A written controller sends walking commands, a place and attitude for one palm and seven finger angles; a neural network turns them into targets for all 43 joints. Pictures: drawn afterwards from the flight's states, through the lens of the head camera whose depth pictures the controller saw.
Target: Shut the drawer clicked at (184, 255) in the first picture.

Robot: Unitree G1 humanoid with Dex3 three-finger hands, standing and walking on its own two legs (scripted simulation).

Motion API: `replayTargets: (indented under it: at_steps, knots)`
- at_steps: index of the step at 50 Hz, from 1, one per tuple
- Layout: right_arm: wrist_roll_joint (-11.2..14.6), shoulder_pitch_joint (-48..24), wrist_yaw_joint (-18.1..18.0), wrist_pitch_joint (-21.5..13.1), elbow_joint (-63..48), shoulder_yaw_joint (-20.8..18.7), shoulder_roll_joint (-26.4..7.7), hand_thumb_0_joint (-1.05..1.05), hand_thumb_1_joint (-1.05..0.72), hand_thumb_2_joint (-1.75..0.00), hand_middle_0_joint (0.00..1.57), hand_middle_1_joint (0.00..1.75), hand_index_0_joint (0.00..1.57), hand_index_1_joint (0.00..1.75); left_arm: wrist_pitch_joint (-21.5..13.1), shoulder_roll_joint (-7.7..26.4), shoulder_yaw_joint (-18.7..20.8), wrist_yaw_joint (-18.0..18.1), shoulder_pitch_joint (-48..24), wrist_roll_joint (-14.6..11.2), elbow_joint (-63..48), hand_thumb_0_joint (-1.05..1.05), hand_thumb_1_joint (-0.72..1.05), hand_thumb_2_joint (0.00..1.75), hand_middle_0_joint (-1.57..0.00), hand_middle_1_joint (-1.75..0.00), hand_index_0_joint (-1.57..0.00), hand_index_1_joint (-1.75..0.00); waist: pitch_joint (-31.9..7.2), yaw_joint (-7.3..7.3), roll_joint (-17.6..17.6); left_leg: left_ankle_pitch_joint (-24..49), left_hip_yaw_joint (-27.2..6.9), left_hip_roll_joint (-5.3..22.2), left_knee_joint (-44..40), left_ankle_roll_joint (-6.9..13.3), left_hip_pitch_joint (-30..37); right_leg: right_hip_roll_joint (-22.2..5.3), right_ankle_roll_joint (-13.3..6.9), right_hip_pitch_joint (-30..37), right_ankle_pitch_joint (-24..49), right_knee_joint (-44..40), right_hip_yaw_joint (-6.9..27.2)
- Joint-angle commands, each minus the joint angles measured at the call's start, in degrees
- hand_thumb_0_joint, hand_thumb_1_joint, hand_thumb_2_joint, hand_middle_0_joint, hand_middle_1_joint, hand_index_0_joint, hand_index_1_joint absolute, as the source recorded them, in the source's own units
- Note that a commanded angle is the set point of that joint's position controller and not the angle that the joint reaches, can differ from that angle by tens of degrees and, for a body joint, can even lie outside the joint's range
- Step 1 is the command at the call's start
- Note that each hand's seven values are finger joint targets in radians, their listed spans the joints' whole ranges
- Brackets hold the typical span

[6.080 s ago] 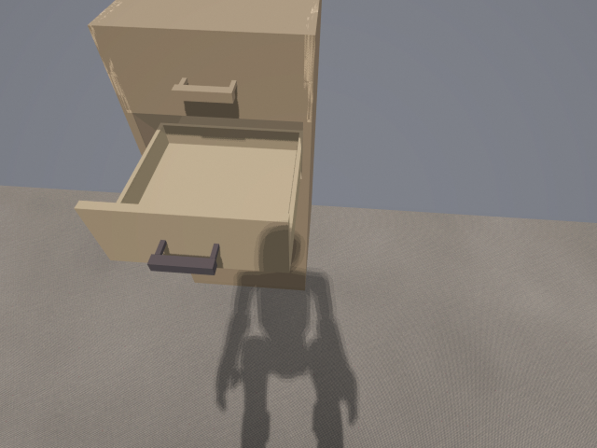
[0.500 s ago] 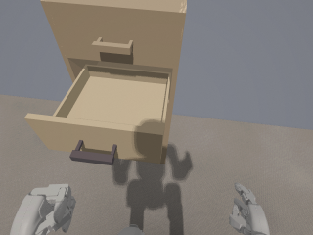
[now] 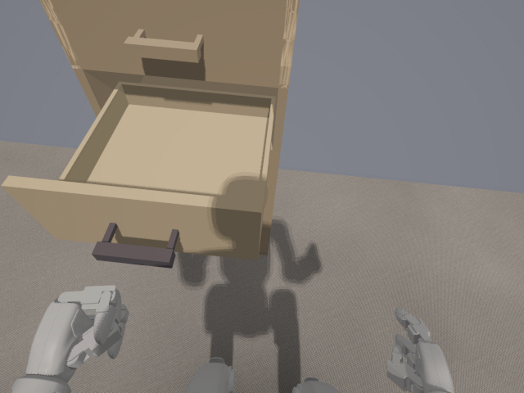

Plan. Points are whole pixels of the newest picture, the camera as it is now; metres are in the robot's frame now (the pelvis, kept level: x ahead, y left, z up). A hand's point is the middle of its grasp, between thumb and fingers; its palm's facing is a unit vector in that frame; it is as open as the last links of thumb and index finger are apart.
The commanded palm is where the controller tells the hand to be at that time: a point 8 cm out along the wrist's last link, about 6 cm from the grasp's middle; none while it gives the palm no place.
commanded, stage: bring the fist close to the handle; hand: left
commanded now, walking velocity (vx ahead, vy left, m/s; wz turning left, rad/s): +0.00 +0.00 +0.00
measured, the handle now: (139, 243) +0.34 +0.22 -0.01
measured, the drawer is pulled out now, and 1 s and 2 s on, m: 0.30 0.30 0.23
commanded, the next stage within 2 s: push the drawer shut in 0.86 s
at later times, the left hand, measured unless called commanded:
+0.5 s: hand (137, 310) +0.24 +0.20 -0.01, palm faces -0.08 -1.00 -0.04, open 3.3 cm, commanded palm +0.22 +0.25 +0.00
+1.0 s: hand (141, 307) +0.24 +0.19 -0.01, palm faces -0.07 -1.00 -0.06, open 3.3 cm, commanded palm +0.23 +0.25 +0.00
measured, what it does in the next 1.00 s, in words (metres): stands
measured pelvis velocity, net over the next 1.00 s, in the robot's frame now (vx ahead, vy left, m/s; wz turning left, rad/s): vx -0.01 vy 0.01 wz -0.02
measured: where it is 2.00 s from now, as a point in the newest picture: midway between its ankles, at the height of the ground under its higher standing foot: outside the picture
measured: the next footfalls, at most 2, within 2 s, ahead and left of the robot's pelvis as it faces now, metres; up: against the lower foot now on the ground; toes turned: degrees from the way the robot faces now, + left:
none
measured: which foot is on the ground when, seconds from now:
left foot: down 0.00-1.00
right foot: down 0.00-1.00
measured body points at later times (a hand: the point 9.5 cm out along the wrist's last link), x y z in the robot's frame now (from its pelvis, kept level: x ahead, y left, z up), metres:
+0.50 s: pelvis -0.01 +0.01 -0.04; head +0.08 +0.03 +0.40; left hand +0.24 +0.25 -0.01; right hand +0.17 -0.23 -0.12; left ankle +0.03 +0.10 -0.65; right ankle -0.01 -0.10 -0.65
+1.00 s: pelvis -0.01 +0.01 -0.04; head +0.09 +0.03 +0.40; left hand +0.24 +0.25 -0.01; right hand +0.17 -0.23 -0.12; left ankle +0.03 +0.10 -0.65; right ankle -0.01 -0.10 -0.65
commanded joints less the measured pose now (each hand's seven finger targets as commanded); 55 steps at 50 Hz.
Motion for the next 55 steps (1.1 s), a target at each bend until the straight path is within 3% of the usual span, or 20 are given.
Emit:
replayTargets:
  at_steps: [1,7,14,15,18,21,28,31,35,37,38,40,46,48,51,53,55]
  knots:
    - [-0.1,-3.9,-0.2,-3.3,-8.3,-3.0,-7.7,0.0,-0.9,-0.9,0.2,0.3,0.2,0.3,-5.1,7.2,4.9,0.1,-1.4,-0.9,-9.7,0.0,0.9,0.9,-1.4,-1.6,-1.4,-1.6,-11.2,0.14,0.8,16.2,-1.9,-0.3,-6.3,0.6,9.9,-0.1,0.4,1.5,16.3,-7.3,3.1]
    - [-0.2,-3.2,-0.2,-3.1,-7.9,-2.8,-8.4,0.0,-0.9,-0.9,0.2,0.3,0.2,0.3,-6.3,7.0,4.1,-1.0,-5.9,-1.4,-7.8,0.0,0.9,0.9,-1.4,-1.6,-1.4,-1.6,-12.7,-0.39,2.1,13.9,-2.3,-0.1,-4.3,0.5,8.2,0.1,0.2,-2.6,13.0,-5.1,3.0]
    - [-0.4,-2.9,-0.2,-2.2,-8.1,-2.7,-9.1,0.0,-0.9,-0.9,0.2,0.3,0.2,0.3,-5.4,7.7,4.3,-0.6,-9.4,-1.1,-6.4,0.0,0.9,0.9,-1.4,-1.6,-1.4,-1.6,-15.6,0.06,2.4,13.3,-2.9,0.2,-3.1,0.4,7.5,0.2,0.1,-5.2,11.7,-2.8,2.6]
    - [-0.4,-2.8,0.0,-2.0,-8.4,-2.5,-9.1,0.0,-0.9,-0.9,0.2,0.3,0.2,0.3,-5.3,7.2,3.5,-0.4,-9.7,-0.9,-6.8,0.0,0.9,0.9,-1.4,-1.6,-1.4,-1.6,-15.7,0.18,3.7,13.5,-2.9,0.1,-3.1,0.3,7.6,0.2,0.0,-5.6,11.5,-2.4,2.4]
    - [-0.6,-2.8,0.3,-1.4,-8.7,-2.5,-9.2,0.0,-0.9,-0.9,0.2,0.3,0.2,0.3,-5.0,6.1,1.9,0.6,-10.8,-0.1,-6.6,0.0,0.9,0.9,-1.4,-1.6,-1.4,-1.6,-16.3,-0.06,3.5,12.9,-3.6,0.4,-2.9,0.2,7.7,0.3,0.0,-7.9,10.3,-1.1,1.8]
    - [-0.8,-2.4,0.3,-0.7,-8.4,-2.3,-9.8,0.0,-0.9,-0.9,0.2,0.3,0.2,0.3,-4.9,7.5,2.6,1.7,-14.6,0.6,-4.1,0.0,0.9,0.9,-1.4,-1.6,-1.4,-1.6,-14.6,-0.92,1.5,9.7,-4.1,0.5,-1.8,0.2,4.4,0.6,0.0,-10.5,8.0,-0.1,1.7]
    - [-0.7,-2.3,1.0,0.6,-10.1,-2.5,-9.5,0.0,-0.9,-0.9,0.2,0.3,0.2,0.3,-4.9,8.2,3.4,2.5,-10.5,0.2,-9.3,0.0,0.9,0.9,-1.4,-1.6,-1.4,-1.6,-21.6,1.49,5.6,16.1,-3.9,0.6,-2.4,-0.3,9.3,0.4,-0.4,-7.7,12.0,0.7,1.9]
    - [-0.6,-2.2,0.8,1.4,-9.5,-2.4,-9.5,0.0,-0.9,-0.9,0.2,0.3,0.2,0.3,-4.0,7.7,3.1,3.1,-11.2,0.6,-6.8,0.0,0.9,0.9,-1.4,-1.6,-1.4,-1.6,-17.7,-0.14,2.0,13.6,-4.2,0.7,-2.2,0.0,6.4,0.8,-0.1,-8.9,10.5,0.3,1.5]
    - [-0.6,-2.1,0.8,1.5,-9.7,-2.3,-9.7,0.0,-0.9,-0.9,0.2,0.3,0.2,0.3,-4.5,5.9,0.6,3.4,-12.0,0.8,-7.5,0.0,0.9,0.9,-1.4,-1.6,-1.4,-1.6,-16.6,-0.66,3.6,10.4,-4.4,0.6,-2.4,-0.2,6.2,0.5,-0.1,-10.7,8.3,0.3,1.4]
    - [-0.7,-1.8,0.6,1.4,-9.6,-2.2,-9.9,0.0,-0.9,-0.9,0.2,0.3,0.2,0.3,-5.0,6.0,-0.1,3.5,-13.9,1.1,-7.8,0.0,0.9,0.9,-1.4,-1.6,-1.4,-1.6,-16.7,-1.33,2.6,10.4,-4.7,0.7,-2.0,0.0,6.4,0.5,0.0,-11.6,8.3,0.5,1.4]
    - [-0.7,-1.7,0.6,1.4,-9.8,-2.4,-9.9,0.0,-0.9,-0.9,0.2,0.3,0.2,0.3,-5.1,6.2,0.7,3.6,-11.7,1.0,-7.6,0.0,0.9,0.9,-1.4,-1.6,-1.4,-1.6,-17.0,-0.51,3.3,10.7,-4.5,0.6,-2.1,-0.1,6.6,0.5,-0.1,-11.0,8.3,0.3,1.5]
    - [-0.7,-1.6,0.7,1.4,-10.1,-2.3,-9.8,0.0,-0.9,-0.9,0.2,0.3,0.2,0.3,-5.3,6.3,0.3,3.7,-12.0,1.2,-8.7,0.0,0.9,0.9,-1.4,-1.6,-1.4,-1.6,-18.0,-0.32,3.5,11.5,-4.4,0.5,-2.1,-0.2,7.1,0.4,-0.2,-10.3,8.9,0.5,1.5]
    - [-0.8,-1.6,0.4,2.2,-10.0,-2.1,-9.8,0.0,-0.9,-0.9,0.2,0.3,0.2,0.3,-4.9,7.9,2.1,4.3,-14.1,1.4,-6.9,0.0,0.9,0.9,-1.4,-1.6,-1.4,-1.6,-16.4,-0.81,1.9,10.5,-3.8,0.3,-1.2,0.2,4.1,0.7,-0.1,-9.9,8.9,0.3,1.9]
    - [-0.7,-1.7,0.6,2.2,-10.4,-2.2,-9.6,0.0,-0.9,-0.9,0.2,0.3,0.2,0.3,-5.0,7.6,2.3,3.9,-11.6,1.1,-7.8,0.0,0.9,0.9,-1.4,-1.6,-1.4,-1.6,-18.5,0.15,3.8,12.3,-3.4,0.3,-1.3,0.0,6.2,0.6,-0.2,-9.1,10.2,0.3,2.0]
    - [-0.8,-1.3,0.4,2.0,-9.7,-1.9,-9.9,0.0,-0.9,-0.9,0.2,0.3,0.2,0.3,-5.0,7.2,0.7,3.7,-17.1,1.2,-8.1,0.0,0.9,0.9,-1.4,-1.6,-1.4,-1.6,-17.9,-1.48,4.4,12.8,-3.6,0.4,-0.5,0.3,6.1,0.7,-0.1,-10.2,10.8,0.4,2.2]
    - [-0.9,-0.9,0.5,2.0,-9.4,-2.0,-10.0,0.0,-0.9,-0.9,0.2,0.3,0.2,0.3,-4.8,7.6,1.6,3.6,-16.3,1.2,-6.3,0.0,0.9,0.9,-1.4,-1.6,-1.4,-1.6,-17.9,-1.06,3.5,12.7,-3.4,0.4,-0.5,0.2,6.0,0.6,-0.1,-9.7,10.9,0.0,2.3]
    - [-0.8,-0.8,0.4,2.2,-9.1,-1.9,-10.3,0.0,-0.9,-0.9,0.2,0.3,0.2,0.3,-4.3,7.9,1.7,3.4,-18.9,1.1,-4.6,0.0,0.9,0.9,-1.4,-1.6,-1.4,-1.6,-17.0,-1.71,2.3,11.7,-3.3,0.3,-0.3,0.4,4.8,0.7,0.0,-9.7,10.6,-0.5,2.5]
